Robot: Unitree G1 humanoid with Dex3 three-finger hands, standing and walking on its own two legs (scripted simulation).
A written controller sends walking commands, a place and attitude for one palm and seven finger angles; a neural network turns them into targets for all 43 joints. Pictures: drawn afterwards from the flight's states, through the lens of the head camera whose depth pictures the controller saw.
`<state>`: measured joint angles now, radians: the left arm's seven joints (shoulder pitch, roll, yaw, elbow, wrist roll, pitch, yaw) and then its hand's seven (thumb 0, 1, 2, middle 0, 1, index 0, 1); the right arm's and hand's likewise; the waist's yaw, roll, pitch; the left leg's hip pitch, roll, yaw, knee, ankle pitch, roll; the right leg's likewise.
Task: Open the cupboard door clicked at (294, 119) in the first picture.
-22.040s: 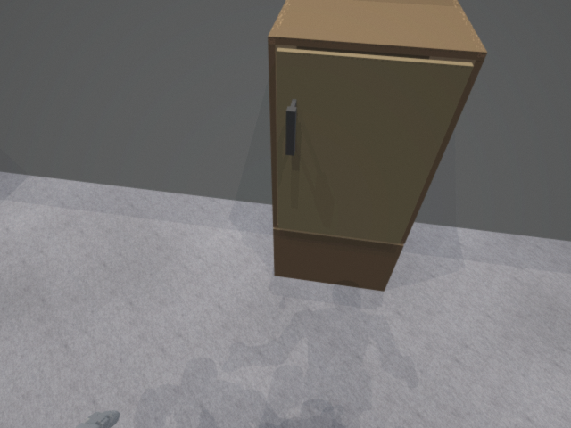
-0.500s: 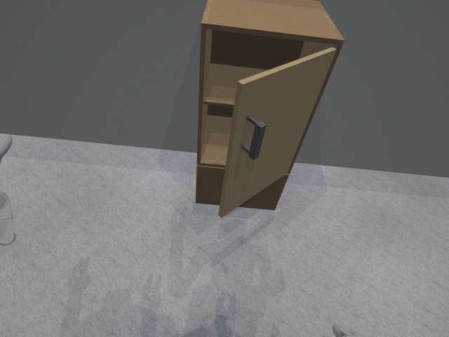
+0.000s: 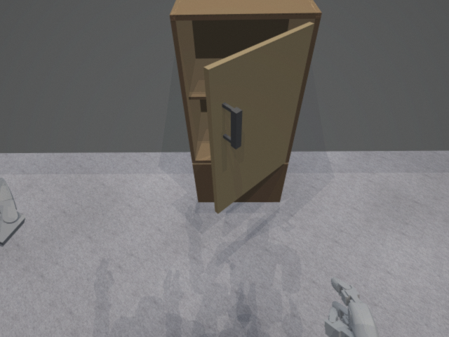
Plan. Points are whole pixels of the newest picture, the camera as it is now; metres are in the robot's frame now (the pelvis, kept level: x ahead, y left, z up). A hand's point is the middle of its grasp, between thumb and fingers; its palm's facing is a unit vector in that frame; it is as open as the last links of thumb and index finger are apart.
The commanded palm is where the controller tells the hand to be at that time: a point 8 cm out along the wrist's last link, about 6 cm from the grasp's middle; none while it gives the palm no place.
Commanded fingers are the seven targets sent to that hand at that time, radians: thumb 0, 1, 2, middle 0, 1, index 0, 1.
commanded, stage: stop stepping back and stand still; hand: left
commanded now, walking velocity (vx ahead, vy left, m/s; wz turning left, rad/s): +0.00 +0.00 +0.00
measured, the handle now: (231, 125) +0.64 +0.01 +0.01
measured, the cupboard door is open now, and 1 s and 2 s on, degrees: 43 43 43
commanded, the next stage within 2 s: let the arm hang, fingers relaxed in 0.76 s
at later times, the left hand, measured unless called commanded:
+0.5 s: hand (69, 214) +0.24 +0.22 +0.17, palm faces +0.40 -0.75 -0.53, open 7.4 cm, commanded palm +0.17 +0.27 +0.19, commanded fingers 0.00 0.90 0.90 -0.20 -0.30 -0.20 -0.30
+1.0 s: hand (119, 281) +0.22 +0.20 -0.01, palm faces +0.14 -0.89 -0.44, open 7.4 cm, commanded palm none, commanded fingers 0.00 0.90 0.90 -0.20 -0.30 -0.20 -0.30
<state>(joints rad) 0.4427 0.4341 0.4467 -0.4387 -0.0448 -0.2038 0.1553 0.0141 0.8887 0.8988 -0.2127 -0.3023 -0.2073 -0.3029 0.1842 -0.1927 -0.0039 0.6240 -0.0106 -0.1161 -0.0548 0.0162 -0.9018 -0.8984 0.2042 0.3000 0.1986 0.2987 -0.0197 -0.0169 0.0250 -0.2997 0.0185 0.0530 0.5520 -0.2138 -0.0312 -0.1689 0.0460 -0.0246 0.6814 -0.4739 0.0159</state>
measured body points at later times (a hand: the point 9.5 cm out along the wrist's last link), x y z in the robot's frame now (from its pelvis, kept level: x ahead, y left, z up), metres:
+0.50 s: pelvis +0.03 -0.04 +0.01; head +0.05 -0.06 +0.46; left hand +0.21 +0.25 +0.20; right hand +0.22 -0.26 -0.08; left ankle +0.03 +0.11 -0.72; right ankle -0.01 -0.07 -0.72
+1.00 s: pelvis +0.01 -0.04 +0.01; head +0.03 -0.08 +0.46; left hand +0.21 +0.25 +0.02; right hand +0.19 -0.29 -0.11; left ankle +0.05 +0.07 -0.72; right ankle +0.00 -0.13 -0.70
